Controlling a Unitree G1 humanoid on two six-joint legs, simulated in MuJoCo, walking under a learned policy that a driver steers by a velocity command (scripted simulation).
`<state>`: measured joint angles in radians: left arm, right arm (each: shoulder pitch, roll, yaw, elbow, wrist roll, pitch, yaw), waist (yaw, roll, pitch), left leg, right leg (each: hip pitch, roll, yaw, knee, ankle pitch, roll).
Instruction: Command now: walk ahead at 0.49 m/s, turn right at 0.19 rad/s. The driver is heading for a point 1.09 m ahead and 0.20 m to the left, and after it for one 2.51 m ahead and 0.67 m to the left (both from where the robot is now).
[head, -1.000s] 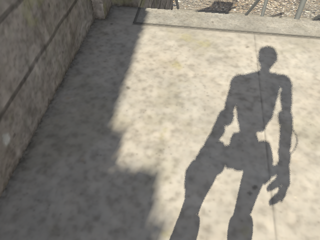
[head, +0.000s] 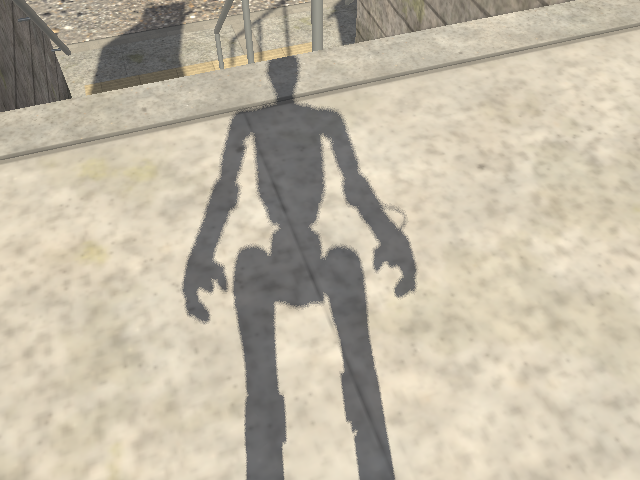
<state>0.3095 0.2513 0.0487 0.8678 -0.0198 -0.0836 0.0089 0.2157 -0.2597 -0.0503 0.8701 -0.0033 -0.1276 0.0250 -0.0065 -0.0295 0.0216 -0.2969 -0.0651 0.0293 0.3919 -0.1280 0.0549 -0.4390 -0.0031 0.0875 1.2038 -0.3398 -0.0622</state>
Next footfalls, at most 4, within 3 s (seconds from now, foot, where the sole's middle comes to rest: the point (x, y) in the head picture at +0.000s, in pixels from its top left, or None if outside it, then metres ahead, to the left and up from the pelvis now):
0.36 right None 0.36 -0.16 -0.78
0.88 left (299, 414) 0.62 0.07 -0.78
1.38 right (392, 384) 0.68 -0.13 -0.78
1.78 left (283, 429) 0.58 0.10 -0.78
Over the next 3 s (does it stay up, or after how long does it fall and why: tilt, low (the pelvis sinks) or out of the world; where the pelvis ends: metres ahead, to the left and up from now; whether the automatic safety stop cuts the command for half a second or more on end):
stays up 1.02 0.22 -0.01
